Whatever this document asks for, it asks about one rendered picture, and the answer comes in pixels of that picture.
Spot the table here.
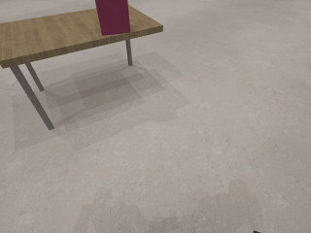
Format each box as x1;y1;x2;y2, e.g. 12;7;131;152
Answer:
0;5;163;130

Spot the carton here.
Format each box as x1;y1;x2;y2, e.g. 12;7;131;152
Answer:
95;0;131;36

